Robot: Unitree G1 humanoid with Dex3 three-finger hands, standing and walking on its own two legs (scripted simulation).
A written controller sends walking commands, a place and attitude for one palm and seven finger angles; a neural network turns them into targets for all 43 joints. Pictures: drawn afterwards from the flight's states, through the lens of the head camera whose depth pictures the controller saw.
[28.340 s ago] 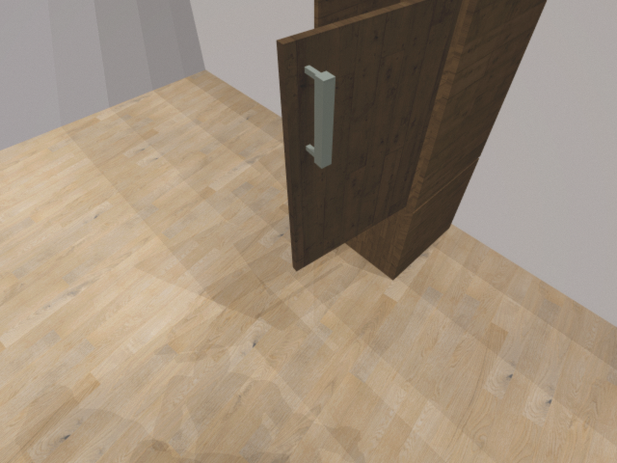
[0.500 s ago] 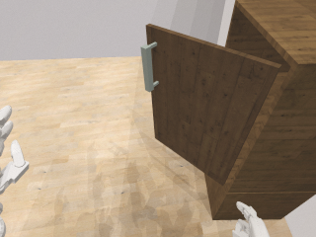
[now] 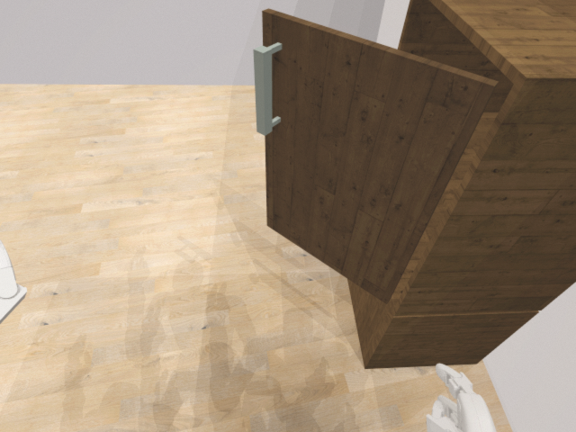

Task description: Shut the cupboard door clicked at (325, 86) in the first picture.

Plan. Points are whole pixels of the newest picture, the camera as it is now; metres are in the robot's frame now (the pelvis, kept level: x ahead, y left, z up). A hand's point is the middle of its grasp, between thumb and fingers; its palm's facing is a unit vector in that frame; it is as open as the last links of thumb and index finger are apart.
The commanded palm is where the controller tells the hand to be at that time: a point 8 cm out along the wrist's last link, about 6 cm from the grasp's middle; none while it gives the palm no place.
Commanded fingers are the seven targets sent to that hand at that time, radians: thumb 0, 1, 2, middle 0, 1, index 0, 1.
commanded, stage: step back with the hand held close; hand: left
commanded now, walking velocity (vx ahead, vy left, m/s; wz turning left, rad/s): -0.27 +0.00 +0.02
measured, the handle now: (270, 90) +0.69 +0.09 +0.13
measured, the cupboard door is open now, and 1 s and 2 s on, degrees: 48 48 48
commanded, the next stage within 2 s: stop stepping back and stand still in 0.78 s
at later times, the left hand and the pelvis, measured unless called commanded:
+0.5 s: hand (6, 352) +0.14 +0.25 +0.18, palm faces +0.42 -0.80 -0.43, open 7.4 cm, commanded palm +0.07 +0.29 +0.19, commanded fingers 0.00 0.90 0.90 -0.20 -0.30 -0.20 -0.30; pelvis -0.07 -0.01 +0.00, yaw +0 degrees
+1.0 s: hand out of the picture +0.00 +0.27 +0.17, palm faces +0.46 -0.77 -0.44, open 7.4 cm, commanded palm -0.06 +0.30 +0.19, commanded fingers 0.00 0.90 0.90 -0.20 -0.30 -0.20 -0.30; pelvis -0.19 +0.00 +0.00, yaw +2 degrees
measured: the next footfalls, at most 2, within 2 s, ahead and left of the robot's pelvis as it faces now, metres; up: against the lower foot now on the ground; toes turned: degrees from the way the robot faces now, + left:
right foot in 0.32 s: -0.01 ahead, -0.15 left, +0.00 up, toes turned +6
left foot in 0.84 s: -0.12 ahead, +0.13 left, +0.00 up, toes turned +1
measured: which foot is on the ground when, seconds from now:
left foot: down 0.00-0.62, up 0.64-0.82, down 0.84-1.00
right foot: down 0.00-0.24, up 0.26-0.30, down 0.32-0.84, up 0.86-0.98, down 1.00-1.00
